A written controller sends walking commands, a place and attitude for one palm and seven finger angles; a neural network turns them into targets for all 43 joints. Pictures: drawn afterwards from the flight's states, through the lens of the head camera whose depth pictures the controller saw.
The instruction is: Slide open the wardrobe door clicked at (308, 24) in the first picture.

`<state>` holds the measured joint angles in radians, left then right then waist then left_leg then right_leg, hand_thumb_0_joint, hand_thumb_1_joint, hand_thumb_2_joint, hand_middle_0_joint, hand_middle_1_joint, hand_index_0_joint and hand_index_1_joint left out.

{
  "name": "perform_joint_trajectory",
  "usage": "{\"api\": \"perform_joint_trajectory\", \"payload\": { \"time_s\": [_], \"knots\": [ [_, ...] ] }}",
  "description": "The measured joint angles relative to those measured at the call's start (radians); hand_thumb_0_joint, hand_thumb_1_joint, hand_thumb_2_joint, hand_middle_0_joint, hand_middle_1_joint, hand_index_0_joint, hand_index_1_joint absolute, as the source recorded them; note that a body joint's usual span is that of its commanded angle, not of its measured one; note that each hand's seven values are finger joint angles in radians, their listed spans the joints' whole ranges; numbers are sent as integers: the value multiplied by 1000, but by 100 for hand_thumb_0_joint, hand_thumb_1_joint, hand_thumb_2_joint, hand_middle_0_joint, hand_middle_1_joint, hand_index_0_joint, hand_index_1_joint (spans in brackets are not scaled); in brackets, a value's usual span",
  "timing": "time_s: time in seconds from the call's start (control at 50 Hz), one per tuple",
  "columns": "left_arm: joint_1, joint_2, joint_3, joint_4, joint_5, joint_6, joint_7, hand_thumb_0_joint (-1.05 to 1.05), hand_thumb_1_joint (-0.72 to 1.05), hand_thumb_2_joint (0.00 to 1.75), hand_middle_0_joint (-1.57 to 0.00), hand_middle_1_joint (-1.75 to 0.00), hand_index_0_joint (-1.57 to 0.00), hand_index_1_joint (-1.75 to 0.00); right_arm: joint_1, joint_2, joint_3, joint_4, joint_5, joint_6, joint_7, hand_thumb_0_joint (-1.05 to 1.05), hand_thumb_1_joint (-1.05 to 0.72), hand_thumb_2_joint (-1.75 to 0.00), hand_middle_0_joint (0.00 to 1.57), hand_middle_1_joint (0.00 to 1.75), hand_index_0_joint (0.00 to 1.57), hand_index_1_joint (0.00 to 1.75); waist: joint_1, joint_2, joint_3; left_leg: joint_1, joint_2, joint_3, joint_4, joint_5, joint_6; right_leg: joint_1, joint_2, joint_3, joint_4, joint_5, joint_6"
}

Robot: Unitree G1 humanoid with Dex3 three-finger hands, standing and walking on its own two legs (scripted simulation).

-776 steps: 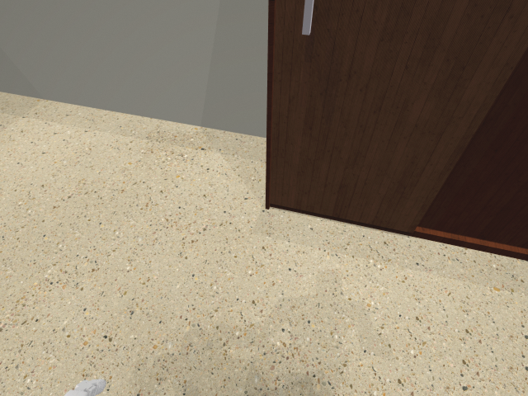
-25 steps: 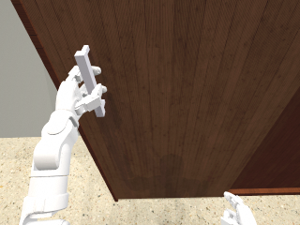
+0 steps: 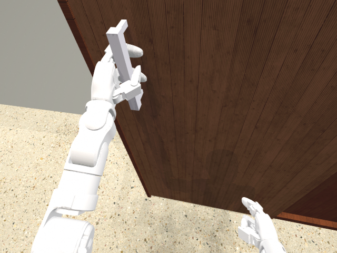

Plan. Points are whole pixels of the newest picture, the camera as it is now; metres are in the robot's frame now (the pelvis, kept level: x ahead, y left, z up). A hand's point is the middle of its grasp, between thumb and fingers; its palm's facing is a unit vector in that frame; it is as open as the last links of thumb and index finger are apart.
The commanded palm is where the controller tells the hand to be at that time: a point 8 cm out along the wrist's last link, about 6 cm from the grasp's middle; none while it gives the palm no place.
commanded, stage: step sideways, sliding the door along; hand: left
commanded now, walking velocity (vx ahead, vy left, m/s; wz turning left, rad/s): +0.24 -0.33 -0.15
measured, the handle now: (130, 69) +0.44 +0.13 +0.21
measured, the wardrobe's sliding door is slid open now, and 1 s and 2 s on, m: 0.00 0.15 0.54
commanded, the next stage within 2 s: none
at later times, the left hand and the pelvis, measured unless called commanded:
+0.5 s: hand (159, 90) +0.39 +0.06 +0.19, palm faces +0.05 -1.00 -0.06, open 6.2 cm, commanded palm +0.36 +0.05 +0.19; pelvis -0.01 -0.06 +0.00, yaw +2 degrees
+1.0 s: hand (214, 94) +0.38 -0.05 +0.19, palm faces +0.21 -0.98 -0.05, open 6.6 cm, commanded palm +0.35 -0.07 +0.19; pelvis +0.00 -0.20 -0.02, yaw +2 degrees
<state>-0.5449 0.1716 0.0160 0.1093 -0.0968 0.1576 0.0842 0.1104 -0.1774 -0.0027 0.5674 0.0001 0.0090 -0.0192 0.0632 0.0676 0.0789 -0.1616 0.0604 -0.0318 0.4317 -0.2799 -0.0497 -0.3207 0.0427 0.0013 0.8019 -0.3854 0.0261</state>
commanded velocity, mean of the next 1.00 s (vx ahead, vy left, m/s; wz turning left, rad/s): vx -0.02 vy -0.30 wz -0.19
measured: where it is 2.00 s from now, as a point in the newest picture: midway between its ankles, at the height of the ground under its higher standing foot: outside the picture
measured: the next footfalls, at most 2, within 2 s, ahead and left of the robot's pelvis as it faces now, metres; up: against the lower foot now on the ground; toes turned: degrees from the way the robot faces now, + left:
right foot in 0.06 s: +0.09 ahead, -0.08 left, +0.00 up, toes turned -1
left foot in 0.34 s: +0.02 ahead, +0.08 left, +0.00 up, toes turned +9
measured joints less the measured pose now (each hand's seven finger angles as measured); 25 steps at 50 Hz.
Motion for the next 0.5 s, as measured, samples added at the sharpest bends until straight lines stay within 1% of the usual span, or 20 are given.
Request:
{"api": "perform_joint_trajectory", "payload": {
  "time_s": [0.02, 0.04, 0.06, 0.08, 0.1, 0.12, 0.16, 0.18, 0.2, 0.22, 0.26, 0.3, 0.32, 0.34, 0.36, 0.38, 0.42, 0.44, 0.46, 0.5],
  "knots": [
    [-16, 3, 9, 8, 0, -17, 9, -3, 72, 84, -57, -142, -28, -140, -3, 7, 0, -3, 3, 0, 0, 1, -91, -90, 20, 30, 20, 30, 5, -8, 26, 3, -3, 2, 18, -11, -23, -15, -5, 1, -32, 9, -3],
    [-29, 7, 21, 14, 0, -31, 19, -3, 72, 84, -57, -142, -26, -140, -4, 11, 3, -7, 7, 2, 0, 1, -91, -90, 20, 30, 20, 30, 11, -12, 51, 5, -4, 4, 45, -22, -36, -21, -11, -4, -87, 38, -5],
    [-40, 12, 31, 17, 2, -44, 28, -2, 73, 84, -57, -142, -25, -140, -2, 12, 7, -13, 13, 3, -1, 1, -91, -90, 20, 30, 20, 30, 15, -14, 73, 2, -4, 6, 85, -40, -43, -16, -17, -13, -158, 100, -7],
    [-50, 10, 46, 24, 3, -55, 37, -2, 73, 84, -56, -142, -24, -140, -2, 8, 10, -13, 20, 4, -2, 1, -90, -90, 20, 30, 21, 30, 6, 2, 94, -15, 8, 0, 148, -64, -37, -7, -9, -33, -168, 129, -37],
    [-60, 3, 55, 34, 9, -66, 46, -3, 73, 84, -55, -141, -22, -140, -2, 0, 9, -3, 25, 6, -6, 1, -90, -90, 20, 30, 21, 30, -13, 26, 108, -52, 24, -5, 229, -77, -8, 1, 1, -64, -161, 130, -74],
    [-70, -3, 57, 41, 14, -77, 47, -3, 73, 84, -54, -141, -22, -140, -4, -7, 5, 12, 30, 8, -12, 1, -91, -90, 20, 30, 21, 30, -25, 37, 116, -100, 16, -20, 334, -126, 14, 1, 2, -88, -155, 124, -102],
    [-91, -15, 54, 51, 14, -99, 47, -2, 74, 83, -52, -141, -21, -140, -10, -17, -10, 47, 31, 6, -20, 1, -91, -90, 20, 30, 21, 30, -19, 31, 138, -184, -30, -32, 532, -198, 32, 3, -2, -102, -169, 125, -132],
    [-99, -21, 48, 50, 16, -113, 50, -2, 75, 83, -51, -141, -21, -140, -10, -23, -17, 59, 30, 2, -23, 1, -91, -90, 20, 30, 20, 30, -15, 25, 149, -214, -47, -26, 594, -203, 34, 8, -3, -104, -187, 135, -138],
    [-105, -27, 40, 46, 18, -126, 54, -1, 75, 82, -50, -141, -21, -140, -9, -28, -22, 67, 29, -3, -24, 1, -91, -90, 20, 30, 20, 30, -12, 18, 159, -235, -59, -14, 623, -200, 35, 12, -4, -108, -207, 148, -140],
    [-110, -33, 31, 42, 21, -144, 56, -1, 75, 82, -49, -141, -21, -140, -7, -32, -27, 73, 28, -7, -24, 1, -91, -90, 20, 30, 20, 30, -11, 9, 167, -247, -65, 2, 623, -193, 35, 15, -6, -112, -225, 160, -142],
    [-110, -42, 10, 30, 29, -178, 59, 0, 76, 82, -48, -140, -21, -140, -2, -38, -34, 78, 24, -7, -22, 1, -91, -90, 20, 30, 20, 30, -11, -11, 172, -245, -68, 40, 555, -174, 36, 14, -7, -120, -255, 179, -144],
    [-106, -49, -14, 19, 39, -208, 63, 0, 76, 81, -46, -140, -21, -140, 4, -40, -38, 79, 23, -8, -21, 1, -91, -90, 20, 30, 20, 30, -8, -35, 165, -206, -63, 80, 414, -143, 41, -1, -5, -123, -264, 186, -145],
    [-103, -51, -25, 13, 40, -223, 65, 0, 76, 81, -46, -140, -22, -140, 8, -40, -39, 75, 23, -10, -20, 1, -91, -90, 20, 30, 20, 30, -5, -47, 155, -169, -55, 100, 307, -96, 48, -18, -2, -122, -250, 182, -145],
    [-102, -52, -36, 9, 40, -231, 67, -1, 76, 80, -45, -140, -22, -140, 17, -45, -40, 64, 22, -15, -17, 1, -91, -90, 20, 30, 20, 30, -4, -46, 137, -122, -34, 108, 189, -22, 64, -50, 10, -124, -207, 167, -139],
    [-112, -46, -47, 7, 40, -234, 67, -1, 77, 80, -44, -140, -21, -138, 14, -43, -50, 59, 20, -21, -14, 1, -91, -90, 20, 30, 20, 30, -6, -56, 141, -116, -31, 109, 170, -18, 62, -89, 9, -106, -107, 107, -110],
    [-119, -38, -54, 9, 39, -241, 62, -1, 76, 80, -44, -140, -20, -136, 4, -38, -61, 58, 22, -23, -8, 1, -91, -90, 19, 30, 20, 30, 0, -63, 159, -114, -30, 114, 188, -33, 58, -128, 11, -69, 30, 52, -88],
    [-108, -23, -57, 0, 31, -252, 44, -1, 77, 79, -42, -140, -19, -133, -19, -31, -66, 63, 19, -26, 11, 1, -91, -90, 19, 30, 20, 30, -1, -51, 179, -102, -5, 106, 200, -53, 48, -196, 12, -27, 270, -11, -63],
    [-98, -20, -57, -5, 29, -258, 36, -1, 77, 79, -42, -140, -19, -133, -27, -26, -64, 65, 21, -25, 20, 1, -91, -90, 19, 30, 20, 30, 2, -41, 181, -95, 15, 101, 192, -53, 40, -223, 2, -19, 347, -23, -52],
    [-87, -19, -59, -9, 30, -263, 30, -1, 77, 79, -42, -140, -19, -133, -33, -20, -60, 66, 23, -22, 28, 1, -91, -90, 19, 30, 20, 30, 10, -33, 179, -87, 37, 99, 178, -48, 30, -246, -12, -14, 392, -24, -42],
    [-70, -22, -62, -25, 36, -261, 21, -1, 77, 79, -41, -140, -20, -133, -35, -7, -48, 55, 26, -14, 37, 1, -91, -90, 19, 30, 20, 30, 36, -21, 175, -68, 84, 100, 143, -33, 8, -273, -49, -10, 406, -8, -22]
  ]
}}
